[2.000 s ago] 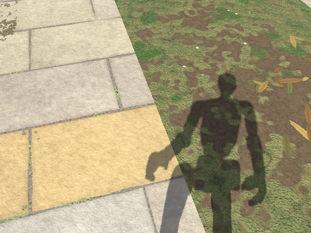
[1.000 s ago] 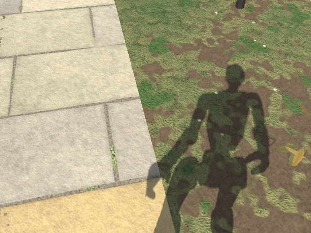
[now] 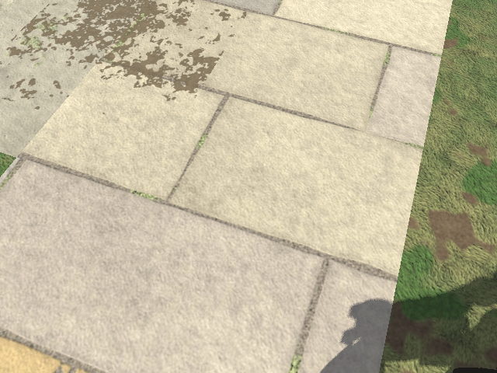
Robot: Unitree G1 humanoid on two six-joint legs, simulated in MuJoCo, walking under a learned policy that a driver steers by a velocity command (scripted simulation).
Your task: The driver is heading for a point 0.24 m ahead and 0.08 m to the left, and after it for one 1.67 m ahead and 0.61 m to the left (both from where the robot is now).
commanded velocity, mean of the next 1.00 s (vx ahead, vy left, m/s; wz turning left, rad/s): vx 0.05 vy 0.00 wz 0.53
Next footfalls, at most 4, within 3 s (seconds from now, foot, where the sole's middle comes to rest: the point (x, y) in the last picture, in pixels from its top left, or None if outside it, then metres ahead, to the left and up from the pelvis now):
0.44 right None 0.20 -0.14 -0.76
0.84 left None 0.07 0.11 -0.76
1.24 right None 0.16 -0.10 -0.76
1.62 left None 0.20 0.26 -0.76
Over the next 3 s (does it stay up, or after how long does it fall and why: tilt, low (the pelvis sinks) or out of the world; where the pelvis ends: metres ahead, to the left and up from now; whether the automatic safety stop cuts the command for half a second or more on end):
stays up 0.77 0.53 0.03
